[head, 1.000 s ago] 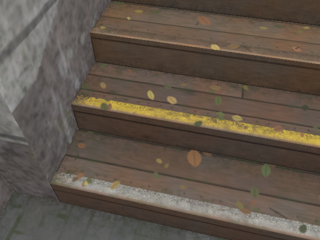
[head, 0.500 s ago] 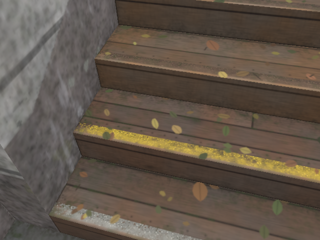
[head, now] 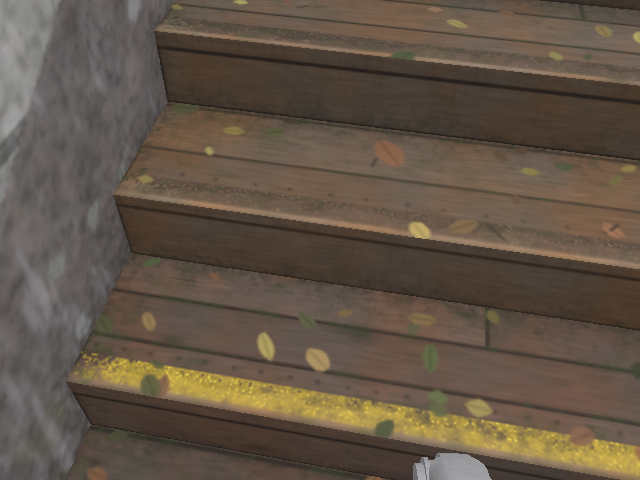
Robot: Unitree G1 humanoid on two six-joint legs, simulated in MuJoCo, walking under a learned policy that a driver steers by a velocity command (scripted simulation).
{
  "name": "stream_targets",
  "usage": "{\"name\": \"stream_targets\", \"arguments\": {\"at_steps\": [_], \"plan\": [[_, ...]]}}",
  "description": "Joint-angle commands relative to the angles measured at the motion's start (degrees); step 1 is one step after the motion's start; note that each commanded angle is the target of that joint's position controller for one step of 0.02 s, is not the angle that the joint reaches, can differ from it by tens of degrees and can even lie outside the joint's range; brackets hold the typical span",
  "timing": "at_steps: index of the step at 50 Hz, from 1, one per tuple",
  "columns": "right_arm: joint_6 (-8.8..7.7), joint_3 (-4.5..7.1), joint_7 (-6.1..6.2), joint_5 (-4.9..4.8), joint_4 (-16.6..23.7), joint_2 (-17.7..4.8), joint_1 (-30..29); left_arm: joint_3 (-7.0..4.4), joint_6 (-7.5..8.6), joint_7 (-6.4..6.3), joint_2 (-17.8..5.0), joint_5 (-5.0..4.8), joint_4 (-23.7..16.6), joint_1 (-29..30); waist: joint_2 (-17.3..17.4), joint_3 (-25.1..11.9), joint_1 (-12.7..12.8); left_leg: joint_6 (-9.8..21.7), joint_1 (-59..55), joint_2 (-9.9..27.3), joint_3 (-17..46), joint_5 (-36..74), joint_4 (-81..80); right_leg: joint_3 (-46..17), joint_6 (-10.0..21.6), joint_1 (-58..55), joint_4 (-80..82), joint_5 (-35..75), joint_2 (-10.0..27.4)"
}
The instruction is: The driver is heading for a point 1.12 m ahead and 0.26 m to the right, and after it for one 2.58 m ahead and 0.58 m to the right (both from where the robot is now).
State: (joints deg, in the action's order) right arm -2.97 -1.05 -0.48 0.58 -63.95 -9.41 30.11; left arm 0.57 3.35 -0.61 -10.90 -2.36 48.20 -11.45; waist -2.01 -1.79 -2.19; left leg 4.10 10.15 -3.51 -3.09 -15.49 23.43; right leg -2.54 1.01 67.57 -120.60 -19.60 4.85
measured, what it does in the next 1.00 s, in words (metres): climbs: right foot 0.16 m higher, then left foot 0.16 m higher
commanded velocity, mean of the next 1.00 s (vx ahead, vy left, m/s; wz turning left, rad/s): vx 0.50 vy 0.00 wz -0.03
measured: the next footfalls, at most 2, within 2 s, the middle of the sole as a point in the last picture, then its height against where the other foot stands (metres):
right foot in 0.22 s outside the picture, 0.16 m higher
left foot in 0.78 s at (294, 350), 0.16 m higher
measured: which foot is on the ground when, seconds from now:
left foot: down 0.00-0.24, up 0.26-0.76, down 0.78-1.00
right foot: up 0.00-0.20, down 0.22-0.80, up 0.82-1.00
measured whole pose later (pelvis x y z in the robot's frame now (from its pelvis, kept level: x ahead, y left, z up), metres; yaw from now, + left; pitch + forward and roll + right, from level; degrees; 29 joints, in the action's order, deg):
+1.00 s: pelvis +0.59 -0.04 +0.29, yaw -3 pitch +5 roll +5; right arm -4.5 -1.8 -4.6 4.0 -66.7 -7.4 23.1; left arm -1.7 0.3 3.6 -10.8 1.3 55.6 -11.4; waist -3.4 -5.7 1.3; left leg 4.8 22.8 -4.2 -11.5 -19.8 37.4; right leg -10.0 15.6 66.3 -120.3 -2.6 2.2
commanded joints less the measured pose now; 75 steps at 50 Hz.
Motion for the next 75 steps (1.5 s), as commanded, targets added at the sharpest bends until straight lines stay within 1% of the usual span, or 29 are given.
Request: {"name": "stream_targets", "arguments": {"at_steps": [1,7,11,12,13,15,16,18,22,23,28,29,30,31,36,37,38,39,40,41,43,46,48,52,57,63,67,72,75], "plan": [[0.10,-0.43,0.90,0.44,0.3,-3.7,4.1,3.25,1.11,0.04,4.0,0.82,-8.1,4.7,3.8,10.4,1.4,8.2,-1.1,18.3,15.9,1.6,-9.3,-3.5,0.3,21.9,-11.6,0.0,-1.0],[1.33,0.29,3.83,-3.53,2.3,-7.9,2.5,6.86,2.49,0.96,5.2,2.81,-17.6,15.5,6.4,-2.4,4.0,7.5,6.5,14.2,4.2,38.0,-21.3,13.9,1.0,-23.7,38.1,3.3,0.1],[0.18,2.14,3.17,0.32,4.0,-14.2,-1.3,-0.45,2.52,1.72,-9.5,2.29,-11.4,-7.1,21.7,-13.4,17.5,5.6,-11.1,16.6,5.6,108.8,14.7,1.3,9.4,-47.8,63.4,-8.7,-6.8],[-1.79,1.11,1.94,0.57,6.4,-7.4,-0.7,-3.35,1.36,1.67,-18.2,4.61,-4.6,-21.1,-8.4,-20.4,17.8,2.0,11.9,5.9,5.3,63.7,40.9,-29.9,19.9,-68.6,81.4,7.9,10.0],[-4.33,1.25,-1.06,1.08,3.9,-3.7,0.5,-3.72,0.08,-0.58,-18.6,6.45,-0.5,-25.9,-17.7,-27.0,17.3,0.9,22.7,-6.5,17.7,8.3,68.6,-63.2,24.3,-74.9,105.7,6.9,18.2],[-4.39,0.98,-3.96,-1.96,13.9,0.0,-15.4,-0.27,0.29,-0.23,-5.4,3.46,3.5,-16.1,-6.3,-2.4,10.1,4.4,43.0,-2.1,19.2,3.4,89.7,-46.1,15.8,-56.4,101.3,-13.3,16.6],[-3.44,3.57,-3.50,2.18,12.9,-6.1,-20.5,-0.32,1.52,2.37,-3.8,5.41,4.3,-8.2,-0.5,14.0,7.1,8.2,54.2,-0.1,20.1,11.6,88.5,-24.5,15.6,-43.2,93.5,-12.7,8.3],[-0.86,0.56,-5.01,3.52,14.2,3.7,-15.1,0.96,0.67,2.28,5.1,5.88,7.0,1.2,0.3,5.5,-1.3,12.9,48.9,2.8,17.2,10.1,90.4,-13.5,12.7,-36.4,97.5,-4.9,5.6],[2.34,0.28,2.79,0.44,21.2,2.4,-17.7,-0.50,6.63,2.71,-1.7,3.31,12.2,-5.5,3.0,9.4,-4.9,2.0,43.0,0.5,6.1,13.4,73.9,2.6,4.1,-29.2,105.5,8.9,2.1],[2.65,0.18,-4.22,-0.82,17.2,-2.0,-17.8,0.40,4.70,3.31,-1.0,11.44,8.5,-4.4,-11.1,-4.8,-2.2,8.0,48.8,2.1,4.5,20.4,89.3,5.4,7.4,-39.0,105.2,7.6,-0.3],[-0.92,-3.10,-4.59,0.32,21.8,2.3,-34.9,2.50,1.14,3.92,2.8,13.40,19.4,-27.5,-0.1,4.9,3.8,16.0,94.6,4.3,11.6,9.4,105.0,-8.0,11.1,-70.5,103.9,3.2,10.0],[-0.28,-2.86,0.25,-0.68,28.1,6.4,-40.9,-0.05,4.92,2.10,-3.6,2.21,14.4,-21.1,2.9,11.0,2.5,5.5,76.8,3.0,1.0,-1.0,98.0,-3.7,6.2,-52.7,111.5,7.3,8.2],[0.79,-3.11,2.10,-0.31,30.9,3.3,-45.7,0.92,6.52,1.24,-2.8,0.63,15.3,-19.3,4.8,11.8,2.4,2.0,66.6,5.6,-4.7,-3.1,86.1,-2.5,6.5,-43.4,117.0,6.9,5.2],[3.75,-3.04,-1.28,0.06,29.9,-0.1,-49.0,3.39,4.17,3.48,4.0,11.20,19.7,-30.9,-4.9,-5.7,6.5,9.1,73.3,9.3,-0.1,14.9,85.1,-4.2,10.4,-60.4,111.7,5.1,7.4],[6.12,-2.86,-7.07,2.74,27.9,1.3,-46.0,0.64,3.61,6.44,-9.7,5.68,15.5,-24.2,-9.2,-6.5,-3.7,5.6,38.7,1.0,-10.7,-1.3,55.2,4.8,16.3,-59.6,111.3,87.7,10.9],[3.62,-2.18,-0.74,-1.07,18.6,2.2,-26.6,-3.05,3.73,0.04,-12.6,-1.20,14.8,-26.2,-0.5,-11.1,-1.9,5.3,27.1,-3.9,-16.4,-21.6,44.0,7.5,10.9,-70.6,97.6,97.3,7.2],[1.69,-1.76,0.95,-3.43,17.2,0.5,-19.3,-3.31,4.36,-1.74,-14.7,-2.29,16.8,-28.5,-5.2,-14.7,-4.7,5.3,16.7,-3.2,-11.1,-16.2,34.8,5.4,9.8,-72.1,87.3,97.0,9.3],[3.55,-0.91,-2.04,1.98,17.0,-1.7,-17.4,-1.68,2.26,6.02,-9.6,9.42,19.7,-26.4,-10.1,-15.6,-10.3,9.5,7.5,0.8,3.8,9.8,28.5,-0.6,12.1,-59.1,77.1,100.7,11.2],[3.05,0.32,-2.57,1.56,11.8,-8.5,-2.3,-0.21,2.15,9.83,0.5,12.65,16.2,-33.3,11.9,-27.5,-6.9,24.1,-23.1,15.1,38.0,15.2,15.1,-4.9,9.6,-32.3,57.9,49.5,-1.6],[3.87,2.27,-2.91,4.67,9.6,-10.6,9.6,-2.65,0.88,10.96,-2.5,6.67,17.0,-25.4,13.1,-21.0,-13.9,26.0,-13.7,21.8,63.5,4.5,-0.7,-14.6,7.7,-22.7,20.7,25.3,-11.1],[0.01,2.40,-3.06,2.57,4.6,-4.6,-4.2,-2.90,1.89,7.90,1.2,4.15,12.4,-12.1,6.0,-2.2,-5.0,19.0,3.6,18.8,44.4,-9.6,-0.6,-14.4,10.1,-4.3,-1.4,27.2,-8.5],[-2.90,-3.48,-5.13,2.81,3.8,11.2,-21.7,-1.48,-2.07,3.87,3.2,4.75,8.4,-8.9,-6.5,-4.0,7.6,11.5,15.5,16.4,17.6,7.2,-1.9,-10.8,15.2,-3.8,0.0,28.6,-2.8],[-3.91,-2.61,-5.07,2.03,4.7,8.9,-23.6,-0.92,-4.29,4.38,6.5,3.79,7.8,-7.9,-1.5,-1.5,10.8,9.9,20.4,14.6,4.5,12.4,-4.7,-6.1,15.4,-4.4,0.8,18.0,0.4],[-3.66,-3.27,-3.99,7.94,-1.5,7.3,-9.5,0.79,-3.19,3.09,6.1,1.59,1.4,6.3,2.8,-0.3,7.3,7.0,10.8,13.2,-0.3,6.8,-7.2,-3.8,19.7,13.1,-10.0,8.8,-0.4],[-1.46,-1.45,-5.69,5.09,1.8,-3.1,-5.7,0.42,-5.04,3.86,-0.3,2.32,-7.3,26.4,7.8,-1.7,0.9,10.7,16.2,16.2,-5.7,10.5,-23.4,8.4,11.6,-7.1,33.3,-1.5,2.2],[-4.44,0.84,-5.86,4.69,1.6,-7.2,3.9,-0.84,-3.10,4.89,-1.7,3.04,-4.8,10.9,10.4,-14.0,2.0,9.9,-11.4,19.1,-10.4,86.6,2.9,8.4,12.1,-34.2,51.9,12.9,-8.8],[-1.88,3.36,-9.42,4.00,5.9,-7.9,-9.7,-4.65,-3.76,2.35,-12.2,4.35,7.0,-23.7,-11.5,-14.8,13.6,2.1,34.9,1.9,6.2,15.9,70.2,-42.8,23.0,-63.2,95.8,13.0,4.6],[-1.72,0.41,-3.33,3.09,11.4,1.6,-15.9,-0.37,-0.10,5.05,1.8,4.93,10.6,0.0,6.4,-4.7,-2.5,4.9,57.4,3.1,13.2,15.1,93.7,-23.9,15.1,-41.0,93.3,4.3,0.7],[-1.70,0.92,-1.03,1.64,12.3,-1.5,-16.5,-0.82,2.12,4.44,-1.1,6.50,6.8,2.2,1.8,-4.7,-2.8,1.3,50.1,5.4,4.8,10.0,82.7,-9.3,11.5,-31.8,98.4,8.0,-5.0]]}}
Keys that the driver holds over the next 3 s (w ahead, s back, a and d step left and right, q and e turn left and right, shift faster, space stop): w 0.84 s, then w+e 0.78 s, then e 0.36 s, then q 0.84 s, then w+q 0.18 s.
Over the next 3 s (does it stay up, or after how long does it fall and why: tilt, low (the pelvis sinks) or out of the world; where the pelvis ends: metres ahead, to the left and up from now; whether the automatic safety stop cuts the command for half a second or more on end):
stays up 1.13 -0.22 0.65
